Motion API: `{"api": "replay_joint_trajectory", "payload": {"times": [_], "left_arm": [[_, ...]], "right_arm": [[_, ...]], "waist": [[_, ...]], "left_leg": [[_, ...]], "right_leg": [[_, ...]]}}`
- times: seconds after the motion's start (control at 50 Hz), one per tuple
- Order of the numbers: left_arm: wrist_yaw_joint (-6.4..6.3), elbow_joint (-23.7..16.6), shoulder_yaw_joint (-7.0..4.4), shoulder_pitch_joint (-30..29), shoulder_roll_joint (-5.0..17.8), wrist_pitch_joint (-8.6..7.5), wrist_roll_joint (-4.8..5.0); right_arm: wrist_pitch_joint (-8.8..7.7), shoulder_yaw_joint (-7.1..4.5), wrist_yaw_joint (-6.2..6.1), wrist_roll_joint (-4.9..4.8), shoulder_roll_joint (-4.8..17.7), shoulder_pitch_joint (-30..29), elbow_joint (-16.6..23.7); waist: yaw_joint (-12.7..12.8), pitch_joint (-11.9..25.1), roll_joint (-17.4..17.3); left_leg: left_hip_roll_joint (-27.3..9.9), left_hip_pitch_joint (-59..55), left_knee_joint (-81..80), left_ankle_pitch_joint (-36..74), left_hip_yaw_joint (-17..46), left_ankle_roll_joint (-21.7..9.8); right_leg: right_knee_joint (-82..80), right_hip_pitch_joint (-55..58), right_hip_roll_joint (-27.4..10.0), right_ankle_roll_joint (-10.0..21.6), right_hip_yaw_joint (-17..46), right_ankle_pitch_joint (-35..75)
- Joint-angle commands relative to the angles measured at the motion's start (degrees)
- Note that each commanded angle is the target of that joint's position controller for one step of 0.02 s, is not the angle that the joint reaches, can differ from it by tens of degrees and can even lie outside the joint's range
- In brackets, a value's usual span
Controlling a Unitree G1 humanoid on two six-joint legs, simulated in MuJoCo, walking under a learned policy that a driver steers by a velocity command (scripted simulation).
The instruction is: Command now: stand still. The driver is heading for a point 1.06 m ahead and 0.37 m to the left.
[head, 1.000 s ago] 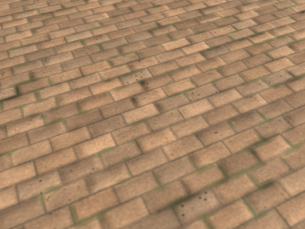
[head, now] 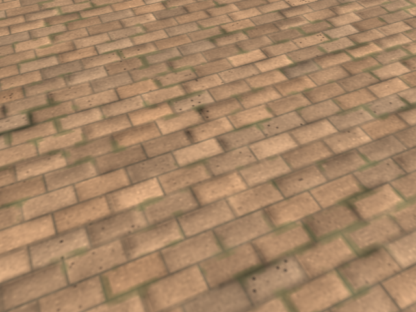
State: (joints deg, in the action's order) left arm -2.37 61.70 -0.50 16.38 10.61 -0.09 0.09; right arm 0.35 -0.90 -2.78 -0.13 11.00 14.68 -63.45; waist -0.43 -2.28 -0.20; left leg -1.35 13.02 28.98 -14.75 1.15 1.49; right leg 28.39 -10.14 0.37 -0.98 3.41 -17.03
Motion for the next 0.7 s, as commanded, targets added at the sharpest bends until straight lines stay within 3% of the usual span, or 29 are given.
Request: {"api": "replay_joint_trajectory", "payload": {"times": [0.02,0.04,0.06,0.08,0.1,0.12,0.14,0.2,0.22,0.26,0.28,0.3,0.32,0.34,0.36,0.38,0.4,0.42,0.48,0.5,0.54,0.58,0.62,0.64,0.66,0.68,0.7], "left_arm": [[-0.17,-0.6,-0.77,3.6,5.2,-0.25,0.02],[-0.18,-0.5,-0.74,3.8,5.1,-0.24,0.02],[-0.32,0.5,-0.73,5.6,4.7,-0.08,0.23],[-0.44,0.2,-1.3,6.0,6.3,0.02,0.86],[-0.42,-0.7,-1.63,5.6,7.3,-0.33,1.12],[-0.27,-1.9,-1.51,4.8,6.7,-1.33,1.4],[-0.07,-2.9,-1.36,3.8,6.0,-2.58,1.6],[0.7,-4.0,-1.7,5.1,6.2,-5.03,1.43],[0.89,-4.2,-1.85,6.4,6.8,-5.52,1.64],[1.13,-4.8,-2.85,8.0,10.4,-6.14,2.37],[2.27,-4.8,-4.02,5.8,12.1,-4.26,-1.89],[2.62,-6.8,-4.14,1.7,11.1,-3.45,-2.0],[2.72,-9.1,-4.14,-4.7,10.4,-3.34,-1.5],[2.99,-12.6,-3.52,-11.2,7.2,-4.12,-0.92],[3.51,-15.3,-3.04,-13.7,4.9,-5.45,-1.63],[3.9,-15.5,-3.23,-16.1,6.6,-5.91,-3.49],[4.57,-15.6,-3.12,-16.4,5.6,-6.33,-3.05],[5.33,-15.6,-2.93,-15.7,5.1,-6.65,-2.74],[6.53,-17.9,-2.42,-17.6,4.1,-5.15,-2.94],[6.72,-19.7,-2.19,-20.0,4.5,-4.69,-2.93],[7.3,-22.4,-1.33,-23.2,4.3,-4.22,-2.56],[7.12,-22.9,-0.95,-22.7,4.3,-3.77,-2.04],[5.33,-21.1,-2.28,-15.4,7.7,-3.63,-1.54],[4.07,-18.3,-3.49,-5.8,10.0,-3.85,-1.35],[2.83,-15.2,-4.8,5.2,12.6,-4.07,-1.47],[1.68,-13.8,-6.18,14.3,17.9,-4.63,-3.16],[1.99,-13.9,-6.26,15.6,21.7,-5.23,-4.82]], "right_arm": [[-0.31,-0.73,-0.15,-0.01,5.3,3.4,1.0],[-0.32,-0.71,-0.15,-0.01,5.3,3.5,1.0],[-0.19,-0.69,-0.27,-0.2,4.8,5.5,0.1],[-0.15,-1.25,-0.37,-0.89,6.2,6.3,0.1],[-0.57,-1.55,-0.3,-1.1,7.2,6.0,0.9],[-1.61,-1.42,-0.08,-1.31,6.7,5.1,2.1],[-2.9,-1.26,0.2,-1.44,5.8,4.0,3.4],[-5.71,-1.25,1.21,-1.22,4.7,1.9,6.1],[-6.5,-0.98,1.51,-1.42,3.8,-0.1,7.6],[-8.09,-0.37,2.07,-2.01,1.9,-2.4,10.1],[-6.2,-1.26,4.1,2.8,4.8,-2.6,11.2],[-5.75,-1.62,4.73,2.7,4.6,0.5,11.0],[-5.89,-2.06,4.75,1.9,4.9,9.1,8.7],[-6.33,-3.51,4.18,2.2,8.9,21.8,4.6],[-6.29,-5.04,3.66,2.13,13.3,30.5,1.6],[-6.03,-4.15,3.12,2.36,10.3,27.7,2.9],[-5.94,-3.93,2.92,2.96,9.6,22.8,4.7],[-5.97,-3.77,2.85,3.21,9.2,20.1,5.7],[-7.07,-2.47,2.58,1.95,5.5,17.4,6.0],[-7.45,-2.35,2.33,1.54,5.4,16.8,6.1],[-7.65,-2.64,1.94,1.24,6.7,12.5,7.2],[-7.56,-3.44,2.28,0.79,10.1,11.3,7.6],[-7.83,-3.78,3.04,0.43,11.9,11.2,7.5],[-7.82,-4.12,3.28,0.47,13.2,10.6,7.6],[-7.71,-4.54,3.36,0.74,14.4,9.6,8.1],[-7.58,-3.78,3.41,1.7,9.9,9.5,9.4],[-7.55,-2.13,3.49,-0.51,0.9,11.9,12.9]], "waist": [[0.1,-1.3,0.1],[0.1,-1.4,0.1],[0.1,1.5,0.1],[0.1,-0.5,0.3],[0.2,-4.6,0.0],[0.2,-7.8,0.0],[0.3,-8.4,0.2],[1.5,-5.7,2.2],[2.2,-5.5,4.2],[2.4,-5.4,10.9],[1.4,-3.6,12.0],[-1.2,-4.8,9.6],[-6.3,-3.9,5.5],[-11.4,-2.9,-8.6],[-12.8,-2.4,-22.2],[-11.3,-3.7,-11.5],[-8.8,-4.1,-5.0],[-7.2,-2.9,-2.8],[-3.8,-4.8,-4.5],[-3.1,-6.1,-4.9],[-1.0,-7.5,-5.2],[0.0,-6.2,-7.3],[3.7,-1.4,-7.1],[8.4,4.2,-5.4],[13.6,10.7,-3.7],[16.2,17.3,3.7],[11.6,21.4,18.3]], "left_leg": [[0.3,-1.4,-4.5,6.5,-0.7,-1.0],[0.3,-1.4,-4.5,6.4,-0.7,-1.0],[1.8,-2.4,-3.8,-6.4,-2.2,-1.6],[2.4,0.3,-3.0,-22.9,-2.1,-2.9],[0.9,4.5,-3.5,-32.7,0.4,-4.3],[-0.9,6.9,-3.9,-33.4,3.0,-5.3],[-2.0,7.4,-4.0,-28.0,4.2,-5.6],[-0.8,9.7,-1.5,-19.4,2.7,-5.4],[0.5,11.9,0.8,-16.7,0.8,-4.9],[1.5,15.0,8.3,-8.3,-3.6,-4.8],[0.9,12.7,5.8,-9.8,-4.9,-6.1],[1.2,5.0,1.9,-7.8,-5.0,-6.9],[0.6,-6.4,-2.3,-9.1,-3.1,-7.9],[-6.7,-21.9,-10.5,-19.2,12.9,-11.2],[-18.2,-32.9,-18.5,-22.7,34.2,-15.4],[-19.8,-30.7,-18.6,-22.9,37.4,-15.9],[-18.8,-28.5,-18.2,-22.4,33.4,-15.5],[-17.5,-26.8,-19.5,-21.6,30.0,-15.1],[-13.0,-19.2,-24.7,-12.7,20.7,-13.7],[-11.9,-16.1,-26.2,-7.7,18.3,-13.6],[-9.0,-7.0,-28.1,1.3,12.4,-12.9],[-9.1,-0.9,-29.4,13.2,9.8,-12.8],[-10.1,-2.2,-19.5,36.3,8.1,-11.6],[-8.7,-2.2,-6.7,44.6,5.9,-10.2],[-5.9,3.5,8.4,41.0,5.4,-9.2],[-0.9,15.3,29.7,19.0,4.3,-8.6],[3.9,25.9,47.7,-15.2,6.1,-9.2]], "right_leg": [[-5.5,-4.2,-0.1,1.0,-0.6,7.8],[-5.5,-4.2,-0.1,0.9,-0.6,7.7],[-5.0,-3.4,1.4,1.7,-2.0,-5.1],[-4.1,-6.2,1.8,3.1,-1.8,-21.4],[-4.2,-10.5,0.4,4.6,0.1,-31.0],[-4.4,-13.0,-1.6,5.7,2.5,-31.8],[-4.8,-12.9,-2.8,6.1,3.6,-26.6],[-7.0,-8.5,-4.6,7.9,6.6,-21.8],[-9.7,-6.0,-6.1,9.2,9.5,-23.2],[-16.6,-2.4,-13.4,12.9,20.3,-27.8],[-16.3,-2.8,-13.8,13.9,21.1,-31.4],[-13.7,-9.6,-12.4,13.1,18.3,-28.4],[-8.3,-17.7,-8.5,10.9,11.9,-23.4],[8.9,-32.0,-1.7,7.5,1.8,-12.7],[27.3,-46.4,1.9,6.2,-6.0,-7.6],[35.3,-51.2,-1.0,7.3,-1.7,-6.6],[39.0,-52.0,-3.5,7.7,-0.9,-1.9],[40.2,-51.1,-4.8,7.7,-1.2,0.6],[37.0,-47.1,-6.6,5.4,-3.1,2.4],[33.4,-45.1,-6.3,4.3,-4.0,3.5],[19.9,-33.6,-4.6,2.5,-5.4,7.4],[12.5,-18.4,-1.3,2.8,-8.8,8.0],[10.4,-5.4,1.5,3.9,-8.8,7.9],[8.0,5.1,2.9,4.6,-8.6,7.0],[7.0,19.2,1.6,4.3,-8.1,5.6],[5.9,31.9,-10.2,3.8,4.1,-12.3],[-10.0,31.5,-25.6,3.7,31.9,-39.8]]}}
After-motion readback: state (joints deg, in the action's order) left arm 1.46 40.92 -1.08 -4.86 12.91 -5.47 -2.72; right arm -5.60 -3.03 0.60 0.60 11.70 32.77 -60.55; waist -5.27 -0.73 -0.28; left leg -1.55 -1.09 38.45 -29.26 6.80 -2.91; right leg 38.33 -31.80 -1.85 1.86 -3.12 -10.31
